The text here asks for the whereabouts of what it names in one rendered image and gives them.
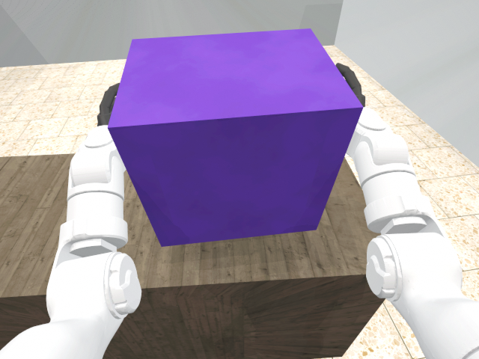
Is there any robot left hand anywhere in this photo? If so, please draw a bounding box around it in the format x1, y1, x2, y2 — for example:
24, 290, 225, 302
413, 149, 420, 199
97, 83, 120, 126

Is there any robot left forearm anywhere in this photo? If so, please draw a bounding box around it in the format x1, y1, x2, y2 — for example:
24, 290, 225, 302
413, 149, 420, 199
46, 125, 128, 318

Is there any pedestal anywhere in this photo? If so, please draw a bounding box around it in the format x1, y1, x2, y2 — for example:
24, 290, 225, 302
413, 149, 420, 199
0, 153, 385, 359

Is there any robot right forearm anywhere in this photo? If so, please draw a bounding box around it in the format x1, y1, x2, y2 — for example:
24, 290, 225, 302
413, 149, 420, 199
346, 107, 463, 289

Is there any robot right hand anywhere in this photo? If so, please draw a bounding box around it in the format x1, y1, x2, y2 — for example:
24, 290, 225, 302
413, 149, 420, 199
335, 63, 365, 107

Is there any left robot upper arm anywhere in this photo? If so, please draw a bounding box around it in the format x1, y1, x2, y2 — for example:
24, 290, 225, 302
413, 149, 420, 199
0, 251, 141, 359

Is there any carton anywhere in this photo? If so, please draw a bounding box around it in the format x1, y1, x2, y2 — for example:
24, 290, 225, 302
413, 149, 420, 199
108, 28, 364, 247

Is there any right robot upper arm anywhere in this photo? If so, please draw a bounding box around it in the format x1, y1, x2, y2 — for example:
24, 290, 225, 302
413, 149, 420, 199
366, 233, 479, 359

